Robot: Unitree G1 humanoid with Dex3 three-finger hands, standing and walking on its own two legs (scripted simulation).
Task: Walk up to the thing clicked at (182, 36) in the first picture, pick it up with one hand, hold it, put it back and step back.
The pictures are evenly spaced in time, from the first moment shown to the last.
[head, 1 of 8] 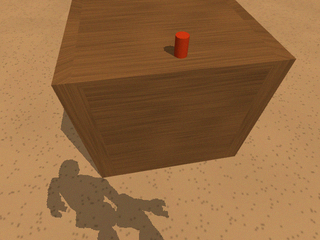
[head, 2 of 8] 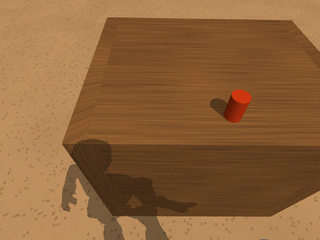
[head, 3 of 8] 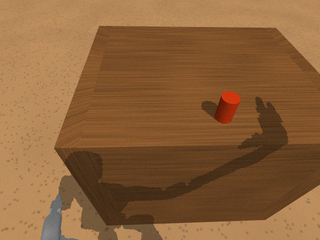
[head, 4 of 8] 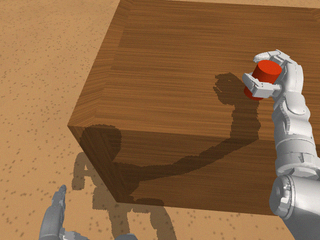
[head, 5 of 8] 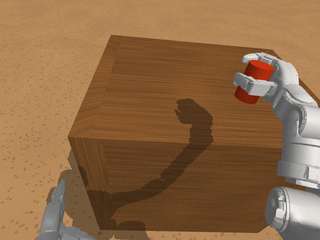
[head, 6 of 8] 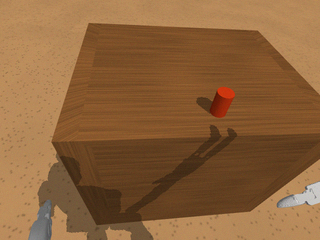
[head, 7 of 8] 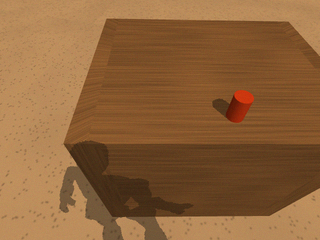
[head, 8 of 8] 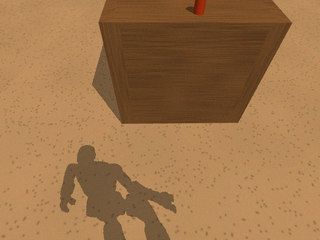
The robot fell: no
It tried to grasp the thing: yes
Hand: right
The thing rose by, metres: 0.24
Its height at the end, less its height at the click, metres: +0.00
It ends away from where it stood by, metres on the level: 0.01
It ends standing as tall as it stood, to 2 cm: yes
